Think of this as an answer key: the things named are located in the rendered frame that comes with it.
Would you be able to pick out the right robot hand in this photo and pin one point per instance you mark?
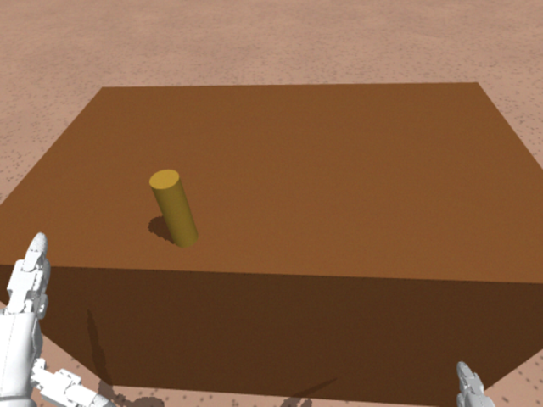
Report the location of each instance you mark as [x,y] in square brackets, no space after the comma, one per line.
[472,389]

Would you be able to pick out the left robot hand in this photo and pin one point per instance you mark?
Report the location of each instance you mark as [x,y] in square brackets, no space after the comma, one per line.
[21,368]

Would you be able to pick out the can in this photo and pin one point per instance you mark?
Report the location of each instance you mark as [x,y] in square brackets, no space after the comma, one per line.
[168,191]

